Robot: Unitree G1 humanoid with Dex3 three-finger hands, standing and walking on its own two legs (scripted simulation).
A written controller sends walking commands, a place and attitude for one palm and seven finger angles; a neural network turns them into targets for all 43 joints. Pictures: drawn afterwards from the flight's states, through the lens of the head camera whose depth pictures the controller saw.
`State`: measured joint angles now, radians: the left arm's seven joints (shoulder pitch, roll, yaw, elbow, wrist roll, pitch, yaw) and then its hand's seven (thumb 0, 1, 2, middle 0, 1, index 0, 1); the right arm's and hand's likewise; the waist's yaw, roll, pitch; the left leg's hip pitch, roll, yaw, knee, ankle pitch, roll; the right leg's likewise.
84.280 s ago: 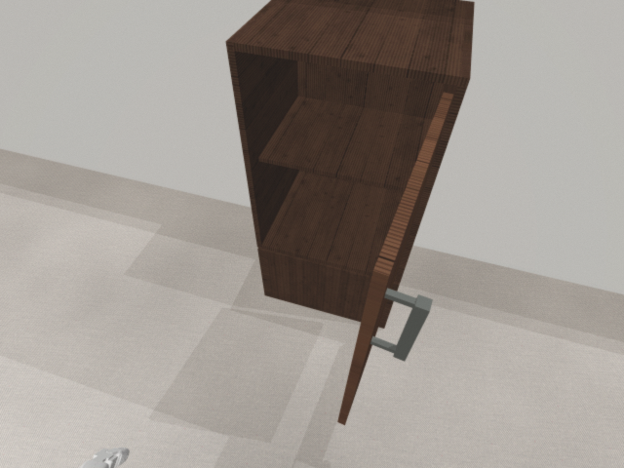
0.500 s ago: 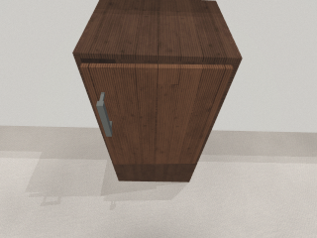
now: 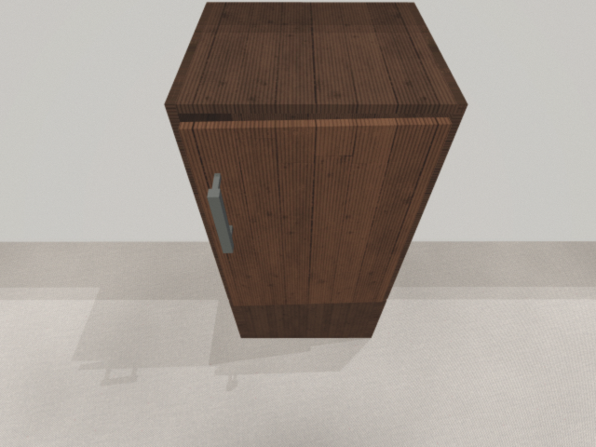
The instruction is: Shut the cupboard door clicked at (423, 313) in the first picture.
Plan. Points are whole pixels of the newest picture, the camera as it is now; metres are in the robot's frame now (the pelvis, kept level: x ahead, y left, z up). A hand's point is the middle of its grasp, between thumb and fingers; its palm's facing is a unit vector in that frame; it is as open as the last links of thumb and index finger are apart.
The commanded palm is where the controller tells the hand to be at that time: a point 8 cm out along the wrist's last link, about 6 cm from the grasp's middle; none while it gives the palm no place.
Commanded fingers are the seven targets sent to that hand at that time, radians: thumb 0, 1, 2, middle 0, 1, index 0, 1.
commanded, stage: look again from close up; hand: left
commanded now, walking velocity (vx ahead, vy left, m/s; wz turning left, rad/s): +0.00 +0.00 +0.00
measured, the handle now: (222, 215) +0.49 +0.17 -0.03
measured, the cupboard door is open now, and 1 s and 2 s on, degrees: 2 2 2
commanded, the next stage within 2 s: raise the hand and make a fist in 0.56 s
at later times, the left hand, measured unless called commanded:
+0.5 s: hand out of the picture +0.04 +0.15 -0.17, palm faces +0.00 -0.98 -0.20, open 7.3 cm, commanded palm none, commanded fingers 0.00 0.90 0.90 -0.20 -0.30 -0.20 -0.30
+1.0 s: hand (214, 404) +0.18 +0.13 -0.05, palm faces +0.06 -1.00 -0.01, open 6.6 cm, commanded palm +0.14 +0.20 -0.06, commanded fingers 0.00 0.90 0.90 -0.51 -0.64 -0.51 -0.64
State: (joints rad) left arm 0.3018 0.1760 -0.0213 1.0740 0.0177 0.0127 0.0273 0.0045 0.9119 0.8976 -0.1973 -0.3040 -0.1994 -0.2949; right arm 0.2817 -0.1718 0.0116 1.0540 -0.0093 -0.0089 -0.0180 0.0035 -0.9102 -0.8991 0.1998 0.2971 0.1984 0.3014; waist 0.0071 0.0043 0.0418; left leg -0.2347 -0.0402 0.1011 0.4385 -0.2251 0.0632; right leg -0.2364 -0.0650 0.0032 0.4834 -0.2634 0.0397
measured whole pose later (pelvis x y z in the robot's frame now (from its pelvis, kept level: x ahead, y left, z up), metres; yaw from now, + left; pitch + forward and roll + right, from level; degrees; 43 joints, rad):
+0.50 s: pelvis +0.03 -0.03 +0.00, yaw +0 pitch +1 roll +1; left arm 0.24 0.17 -0.02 1.11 0.01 -0.01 0.03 0.01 0.92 0.90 -0.20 -0.30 -0.20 -0.30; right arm 0.23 -0.17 0.01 1.12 -0.01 -0.02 -0.03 0.00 -0.92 -0.90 0.20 0.30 0.20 0.30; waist 0.01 -0.01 0.04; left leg -0.18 -0.01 0.08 0.43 -0.26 0.02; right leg -0.18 -0.03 -0.01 0.47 -0.30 0.01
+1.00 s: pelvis -0.02 -0.06 -0.08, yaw +1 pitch +14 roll +2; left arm 0.34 0.15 0.18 0.22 -0.28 -0.62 -0.34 0.00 0.91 0.90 -0.34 -0.46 -0.35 -0.45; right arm 0.14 -0.26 -0.09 0.59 0.01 -0.28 -0.01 0.01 -0.91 -0.90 0.20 0.30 0.20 0.30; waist 0.02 -0.05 -0.14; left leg -0.85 0.01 0.01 1.09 -0.48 -0.04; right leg -0.85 -0.02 -0.03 1.15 -0.54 -0.05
